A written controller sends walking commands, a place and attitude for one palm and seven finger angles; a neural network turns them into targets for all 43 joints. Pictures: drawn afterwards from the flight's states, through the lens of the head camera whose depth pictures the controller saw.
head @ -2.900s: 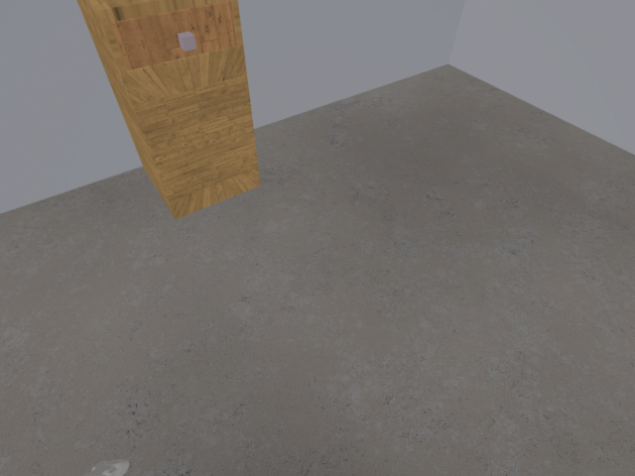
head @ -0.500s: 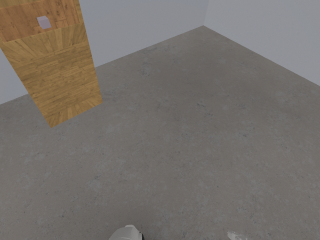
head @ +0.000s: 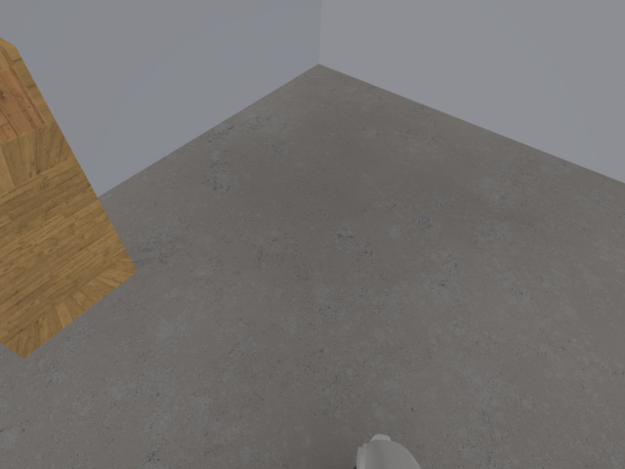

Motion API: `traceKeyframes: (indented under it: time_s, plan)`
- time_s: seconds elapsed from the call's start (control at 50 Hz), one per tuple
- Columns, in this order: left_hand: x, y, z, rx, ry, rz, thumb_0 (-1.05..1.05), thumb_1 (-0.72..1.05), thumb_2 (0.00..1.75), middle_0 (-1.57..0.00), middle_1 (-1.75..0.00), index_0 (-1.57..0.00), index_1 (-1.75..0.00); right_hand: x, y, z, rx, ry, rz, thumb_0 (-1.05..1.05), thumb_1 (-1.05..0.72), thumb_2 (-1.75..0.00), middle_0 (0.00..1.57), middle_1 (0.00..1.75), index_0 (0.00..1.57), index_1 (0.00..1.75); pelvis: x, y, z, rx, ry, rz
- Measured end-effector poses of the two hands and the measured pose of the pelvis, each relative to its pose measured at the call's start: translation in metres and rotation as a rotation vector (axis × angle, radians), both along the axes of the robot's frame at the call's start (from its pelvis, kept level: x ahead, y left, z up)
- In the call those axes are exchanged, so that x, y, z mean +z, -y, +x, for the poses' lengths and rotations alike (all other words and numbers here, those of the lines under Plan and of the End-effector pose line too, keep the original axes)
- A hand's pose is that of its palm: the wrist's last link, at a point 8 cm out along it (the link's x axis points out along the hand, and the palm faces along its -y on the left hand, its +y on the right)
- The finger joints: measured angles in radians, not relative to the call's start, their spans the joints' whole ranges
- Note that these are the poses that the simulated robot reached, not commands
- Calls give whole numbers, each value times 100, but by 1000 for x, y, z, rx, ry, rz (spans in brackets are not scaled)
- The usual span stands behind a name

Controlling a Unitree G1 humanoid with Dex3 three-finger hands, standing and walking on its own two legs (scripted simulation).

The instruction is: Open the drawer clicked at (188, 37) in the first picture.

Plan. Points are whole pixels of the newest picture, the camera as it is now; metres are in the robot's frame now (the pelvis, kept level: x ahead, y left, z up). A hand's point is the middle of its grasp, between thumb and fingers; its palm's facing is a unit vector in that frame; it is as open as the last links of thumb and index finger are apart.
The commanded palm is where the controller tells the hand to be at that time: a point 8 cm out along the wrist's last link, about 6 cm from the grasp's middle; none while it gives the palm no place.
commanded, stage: walk to a spot facing it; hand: left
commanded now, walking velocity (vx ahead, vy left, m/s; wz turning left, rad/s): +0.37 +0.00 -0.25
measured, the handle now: out of the picture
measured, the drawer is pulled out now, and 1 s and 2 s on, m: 0.00 0.00 0.00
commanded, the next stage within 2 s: turn to face it in 0.54 s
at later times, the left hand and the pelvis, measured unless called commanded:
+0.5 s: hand (209, 412) +0.24 +0.16 -0.18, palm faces +0.02 -0.98 -0.19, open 7.3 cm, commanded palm none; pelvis +0.24 -0.02 -0.01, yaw -2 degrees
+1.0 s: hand (227, 265) +0.51 +0.17 -0.16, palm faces +0.08 -0.97 -0.23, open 7.4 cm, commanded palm none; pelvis +0.41 -0.02 -0.01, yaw +4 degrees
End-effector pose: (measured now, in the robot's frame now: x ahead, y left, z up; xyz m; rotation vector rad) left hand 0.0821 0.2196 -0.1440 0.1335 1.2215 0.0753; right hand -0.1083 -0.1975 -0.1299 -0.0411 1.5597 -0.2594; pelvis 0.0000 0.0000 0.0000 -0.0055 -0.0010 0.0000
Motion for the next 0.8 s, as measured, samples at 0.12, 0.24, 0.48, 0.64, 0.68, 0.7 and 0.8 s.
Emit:
traceKeyframes:
  time_s: [0.12, 0.24, 0.48, 0.64, 0.68, 0.7, 0.8]
  plan:
    - [-10, 35, 96, -92, 28, -13, 1, 91, 90, -20, -30, -19, -30, -3, -14, 10, -87, -151, 65, 0, -91, -90, 20, 30, 20, 30, -13, 16, 64, -33, -14, -10]
    - [-15, 53, 145, -41, 84, -12, 0, 91, 90, -20, -30, -20, -30, -16, 12, 87, -85, -143, 74, 1, -91, -90, 20, 30, 20, 30, -19, 38, 126, -45, 11, -12]
    - [-4, 9, 152, 46, -124, 58, -1, 93, 90, -20, -30, -20, -30, -4, 72, 385, 104, 342, -75, 2, -95, -90, 19, 30, 20, 30, -4, 24, 232, -39, -6, -29]
    - [-30, -11, 177, 98, -289, -7, 0, 91, 90, -20, -30, -20, -30, -3, 39, 511, 206, 447, -110, 1, -93, -90, 19, 30, 20, 30, -21, -10, 313, -60, 13, -18]
    - [-26, -16, 199, 73, -293, -2, 1, 91, 90, -20, -30, -20, -30, 0, 29, 518, 179, 448, -102, 1, -92, -90, 19, 30, 20, 30, -16, -14, 328, -77, 19, -16]
    - [-23, -19, 214, 62, -282, 2, 1, 91, 90, -20, -30, -20, -30, 0, 24, 517, 164, 437, -95, 0, -92, -90, 19, 30, 20, 30, -13, -15, 335, -78, 20, -15]
    - [-8, -25, 299, 42, -141, 28, 1, 91, 90, -20, -30, -20, -30, 1, 22, 504, 107, 320, -93, -1, -97, -90, 20, 30, 20, 30, 0, -16, 363, -44, 10, -9]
